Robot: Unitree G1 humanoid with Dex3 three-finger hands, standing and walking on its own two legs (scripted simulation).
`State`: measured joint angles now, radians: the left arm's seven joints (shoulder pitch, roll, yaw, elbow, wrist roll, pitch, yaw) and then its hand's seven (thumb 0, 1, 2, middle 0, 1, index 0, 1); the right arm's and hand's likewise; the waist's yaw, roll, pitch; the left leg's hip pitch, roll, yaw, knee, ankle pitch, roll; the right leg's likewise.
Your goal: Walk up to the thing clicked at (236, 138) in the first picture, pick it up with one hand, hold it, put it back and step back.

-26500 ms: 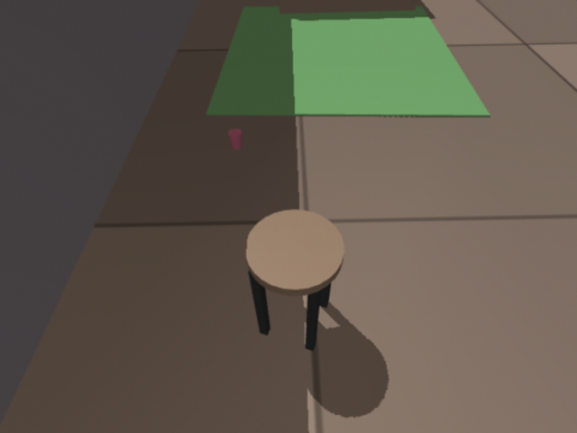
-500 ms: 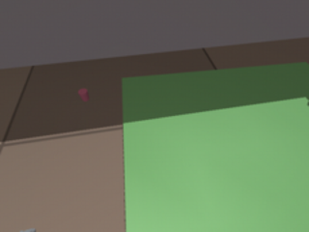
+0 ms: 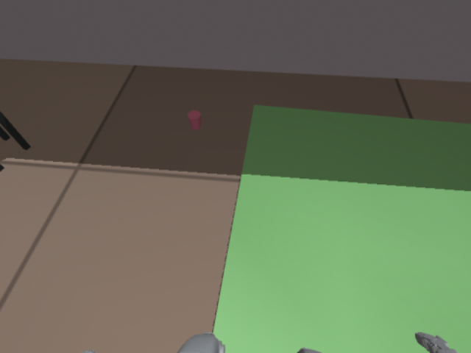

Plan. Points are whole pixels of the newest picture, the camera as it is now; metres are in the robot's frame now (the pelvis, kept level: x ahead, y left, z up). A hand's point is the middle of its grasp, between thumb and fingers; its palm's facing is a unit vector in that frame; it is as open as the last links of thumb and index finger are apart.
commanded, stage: walk up
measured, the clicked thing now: (195, 120) +1.39 +0.34 -0.71
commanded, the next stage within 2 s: stand in 0.72 s
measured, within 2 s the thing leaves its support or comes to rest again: neither
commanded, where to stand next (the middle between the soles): +0.09 -0.02 m, yaw +4 degrees
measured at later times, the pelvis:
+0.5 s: pelvis +0.01 +0.00 +0.01, yaw +7 degrees
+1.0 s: pelvis +0.01 -0.01 +0.03, yaw +6 degrees
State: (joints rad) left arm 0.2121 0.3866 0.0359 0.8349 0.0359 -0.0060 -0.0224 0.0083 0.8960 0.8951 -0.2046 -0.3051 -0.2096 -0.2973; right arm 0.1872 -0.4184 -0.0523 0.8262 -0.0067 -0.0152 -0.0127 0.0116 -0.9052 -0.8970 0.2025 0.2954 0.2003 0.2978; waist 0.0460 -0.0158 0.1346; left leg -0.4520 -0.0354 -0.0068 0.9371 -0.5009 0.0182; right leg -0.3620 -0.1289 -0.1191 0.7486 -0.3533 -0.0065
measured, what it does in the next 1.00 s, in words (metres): steps on the spot: left foot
